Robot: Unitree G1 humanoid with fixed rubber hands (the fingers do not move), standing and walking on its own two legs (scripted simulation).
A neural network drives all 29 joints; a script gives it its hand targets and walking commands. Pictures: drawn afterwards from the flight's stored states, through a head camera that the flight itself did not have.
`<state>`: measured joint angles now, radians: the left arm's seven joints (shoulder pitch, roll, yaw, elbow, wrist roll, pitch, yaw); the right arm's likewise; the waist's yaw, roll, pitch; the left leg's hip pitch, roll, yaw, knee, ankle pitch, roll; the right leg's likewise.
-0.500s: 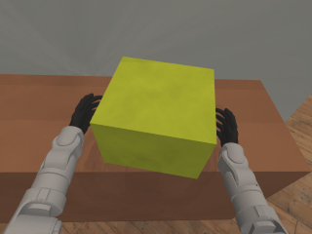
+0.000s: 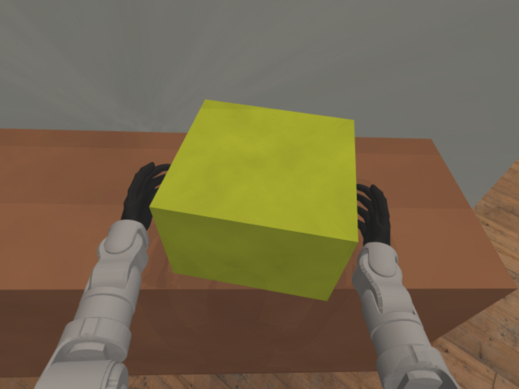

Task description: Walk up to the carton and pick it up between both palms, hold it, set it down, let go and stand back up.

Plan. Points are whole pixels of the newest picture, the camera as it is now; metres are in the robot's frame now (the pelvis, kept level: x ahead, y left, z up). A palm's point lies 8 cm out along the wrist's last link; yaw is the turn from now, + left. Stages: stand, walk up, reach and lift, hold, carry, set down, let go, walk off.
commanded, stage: reach and lift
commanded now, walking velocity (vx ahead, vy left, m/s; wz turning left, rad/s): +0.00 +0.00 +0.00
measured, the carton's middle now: (263, 196) +0.45 +0.01 +0.03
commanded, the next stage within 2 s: none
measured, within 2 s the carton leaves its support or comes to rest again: leaves its support in 0.64 s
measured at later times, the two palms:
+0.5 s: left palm (138, 212) +0.38 +0.21 +0.07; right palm (372, 234) +0.36 -0.16 +0.06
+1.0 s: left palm (127, 205) +0.36 +0.22 +0.10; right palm (375, 226) +0.35 -0.15 +0.09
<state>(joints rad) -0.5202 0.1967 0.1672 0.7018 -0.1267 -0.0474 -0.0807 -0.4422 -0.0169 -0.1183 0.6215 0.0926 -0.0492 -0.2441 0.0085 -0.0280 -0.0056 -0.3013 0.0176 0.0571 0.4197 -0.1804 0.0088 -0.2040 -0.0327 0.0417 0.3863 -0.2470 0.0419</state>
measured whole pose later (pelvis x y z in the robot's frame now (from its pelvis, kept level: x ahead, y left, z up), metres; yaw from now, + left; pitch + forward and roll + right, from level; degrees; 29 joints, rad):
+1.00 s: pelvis +0.00 +0.00 +0.00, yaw +1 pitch +1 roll -1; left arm -0.52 0.18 0.16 0.75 -0.06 -0.11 -0.03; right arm -0.45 -0.01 -0.12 0.70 0.05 -0.13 -0.26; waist 0.01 -0.03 -0.07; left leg -0.25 0.02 0.04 0.42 -0.19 0.01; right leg -0.13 -0.03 0.02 0.34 -0.23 0.04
